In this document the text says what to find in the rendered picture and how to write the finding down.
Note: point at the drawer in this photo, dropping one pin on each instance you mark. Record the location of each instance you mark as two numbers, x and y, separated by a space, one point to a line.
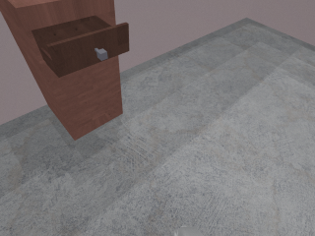
69 47

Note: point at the handle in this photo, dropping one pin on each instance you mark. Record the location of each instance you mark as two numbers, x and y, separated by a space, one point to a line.
101 54

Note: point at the cabinet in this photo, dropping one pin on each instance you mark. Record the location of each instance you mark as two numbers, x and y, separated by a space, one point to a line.
83 100

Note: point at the right robot thigh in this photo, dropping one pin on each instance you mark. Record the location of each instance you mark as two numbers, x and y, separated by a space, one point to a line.
187 231

